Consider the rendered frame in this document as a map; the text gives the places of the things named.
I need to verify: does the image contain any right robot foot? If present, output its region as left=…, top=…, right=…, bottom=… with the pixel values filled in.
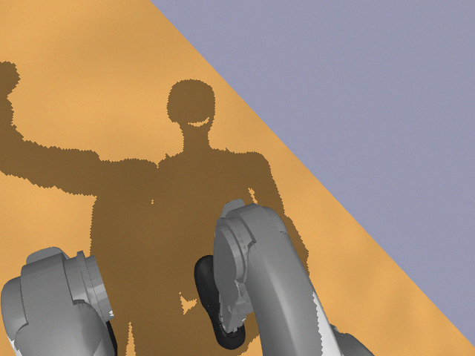
left=194, top=255, right=246, bottom=350

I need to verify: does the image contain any right robot hand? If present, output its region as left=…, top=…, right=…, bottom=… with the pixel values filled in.
left=330, top=324, right=375, bottom=356

